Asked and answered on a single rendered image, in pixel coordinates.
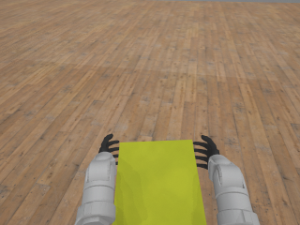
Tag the right robot forearm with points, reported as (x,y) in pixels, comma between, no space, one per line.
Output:
(231,193)

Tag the left robot forearm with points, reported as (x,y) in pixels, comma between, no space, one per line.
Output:
(98,192)

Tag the left robot hand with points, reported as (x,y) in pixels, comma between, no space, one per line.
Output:
(105,146)

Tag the carton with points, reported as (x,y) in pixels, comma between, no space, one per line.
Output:
(157,183)

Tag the right robot hand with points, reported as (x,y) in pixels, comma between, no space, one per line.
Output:
(211,150)

